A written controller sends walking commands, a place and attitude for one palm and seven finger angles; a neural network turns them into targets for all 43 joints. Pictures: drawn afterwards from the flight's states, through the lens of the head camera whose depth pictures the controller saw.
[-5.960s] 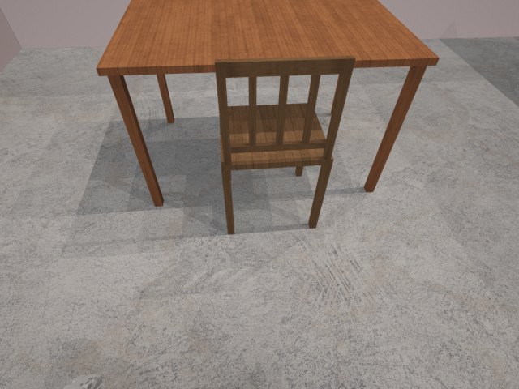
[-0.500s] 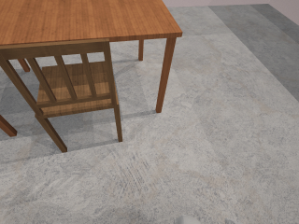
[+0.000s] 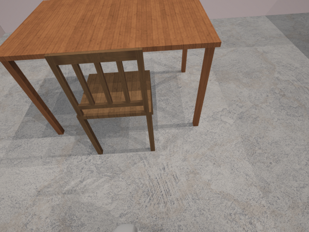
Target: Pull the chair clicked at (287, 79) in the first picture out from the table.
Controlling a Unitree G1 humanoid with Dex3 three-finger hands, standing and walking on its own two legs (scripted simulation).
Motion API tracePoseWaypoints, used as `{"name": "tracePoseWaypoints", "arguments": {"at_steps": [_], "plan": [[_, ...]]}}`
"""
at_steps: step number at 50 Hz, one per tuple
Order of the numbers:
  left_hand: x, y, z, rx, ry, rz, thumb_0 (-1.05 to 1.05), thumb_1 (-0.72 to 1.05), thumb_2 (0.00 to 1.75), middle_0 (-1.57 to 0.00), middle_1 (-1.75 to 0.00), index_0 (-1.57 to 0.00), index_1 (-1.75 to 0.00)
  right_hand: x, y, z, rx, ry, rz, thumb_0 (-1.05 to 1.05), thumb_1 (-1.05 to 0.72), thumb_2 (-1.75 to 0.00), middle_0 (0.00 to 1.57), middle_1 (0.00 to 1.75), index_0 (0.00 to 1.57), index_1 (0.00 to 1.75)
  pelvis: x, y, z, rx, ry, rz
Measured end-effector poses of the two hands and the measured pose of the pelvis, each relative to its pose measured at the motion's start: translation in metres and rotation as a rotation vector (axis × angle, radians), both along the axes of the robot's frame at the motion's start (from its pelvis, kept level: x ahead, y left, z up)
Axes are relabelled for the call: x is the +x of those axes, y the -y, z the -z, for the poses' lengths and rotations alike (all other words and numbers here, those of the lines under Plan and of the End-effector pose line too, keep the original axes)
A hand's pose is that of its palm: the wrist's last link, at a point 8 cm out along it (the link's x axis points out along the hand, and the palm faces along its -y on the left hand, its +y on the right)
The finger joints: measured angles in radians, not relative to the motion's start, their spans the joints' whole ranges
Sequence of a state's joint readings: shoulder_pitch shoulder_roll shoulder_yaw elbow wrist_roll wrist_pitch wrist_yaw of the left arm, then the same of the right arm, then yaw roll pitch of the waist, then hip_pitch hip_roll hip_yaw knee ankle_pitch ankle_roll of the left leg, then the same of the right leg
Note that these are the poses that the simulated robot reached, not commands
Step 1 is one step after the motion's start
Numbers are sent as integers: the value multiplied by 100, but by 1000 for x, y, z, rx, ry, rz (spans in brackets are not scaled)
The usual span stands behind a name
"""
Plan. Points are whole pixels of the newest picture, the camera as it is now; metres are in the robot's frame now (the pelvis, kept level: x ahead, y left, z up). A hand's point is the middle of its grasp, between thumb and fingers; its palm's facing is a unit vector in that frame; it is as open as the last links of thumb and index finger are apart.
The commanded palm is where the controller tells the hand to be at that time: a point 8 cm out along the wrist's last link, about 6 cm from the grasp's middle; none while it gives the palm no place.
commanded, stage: take the last steps up to it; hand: left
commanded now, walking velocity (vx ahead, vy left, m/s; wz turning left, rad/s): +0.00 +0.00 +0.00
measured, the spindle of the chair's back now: (104, 84) +0.76 +0.28 -0.11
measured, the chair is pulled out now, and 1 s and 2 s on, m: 0.00 0.00 0.00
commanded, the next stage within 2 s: come to a stop and stand still in 1.02 s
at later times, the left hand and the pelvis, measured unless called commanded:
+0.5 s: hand out of the picture +0.05 +0.26 -0.17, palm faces +0.12 -0.98 -0.17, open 7.4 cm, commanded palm none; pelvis +0.06 +0.06 +0.00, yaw +4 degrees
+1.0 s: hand (98, 197) +0.25 +0.21 -0.17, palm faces +0.12 -0.97 -0.20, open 7.3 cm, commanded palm none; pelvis +0.23 +0.03 +0.00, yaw +4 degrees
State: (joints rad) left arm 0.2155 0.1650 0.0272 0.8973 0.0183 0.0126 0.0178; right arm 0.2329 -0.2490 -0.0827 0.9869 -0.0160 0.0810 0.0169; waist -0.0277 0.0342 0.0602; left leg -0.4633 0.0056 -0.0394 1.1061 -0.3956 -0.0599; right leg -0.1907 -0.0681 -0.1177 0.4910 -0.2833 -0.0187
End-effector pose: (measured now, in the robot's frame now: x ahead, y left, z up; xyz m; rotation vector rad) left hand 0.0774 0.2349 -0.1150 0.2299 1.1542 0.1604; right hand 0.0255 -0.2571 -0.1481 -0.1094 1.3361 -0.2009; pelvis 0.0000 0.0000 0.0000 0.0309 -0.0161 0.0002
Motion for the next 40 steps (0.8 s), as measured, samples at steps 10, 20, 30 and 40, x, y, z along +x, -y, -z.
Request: {"name": "tracePoseWaypoints", "arguments": {"at_steps": [10,20,30,40], "plan": [[-104,-47,35,-56,-197,-178,0,90,90,-20,-30,-20,-30,65,-44,-13,-57,108,-180,1,-91,-89,20,30,20,30,1,-37,10,-37,-9,-62],[-92,-75,31,-92,-255,-185,1,91,90,-20,-30,-19,-29,54,-91,-24,-46,80,-154,1,-92,-89,20,30,20,30,33,-63,-3,-46,9,-67],[41,-56,29,-103,-128,-97,1,91,90,-19,-30,-19,-29,10,-96,-6,17,-161,-39,1,-91,-89,20,30,20,30,91,-56,3,-20,8,-59],[167,-19,26,-74,47,-65,0,91,90,-20,-30,-20,-30,63,-66,13,59,-265,-3,1,-91,-89,20,30,20,30,168,-24,17,-31,16,-68]]}}
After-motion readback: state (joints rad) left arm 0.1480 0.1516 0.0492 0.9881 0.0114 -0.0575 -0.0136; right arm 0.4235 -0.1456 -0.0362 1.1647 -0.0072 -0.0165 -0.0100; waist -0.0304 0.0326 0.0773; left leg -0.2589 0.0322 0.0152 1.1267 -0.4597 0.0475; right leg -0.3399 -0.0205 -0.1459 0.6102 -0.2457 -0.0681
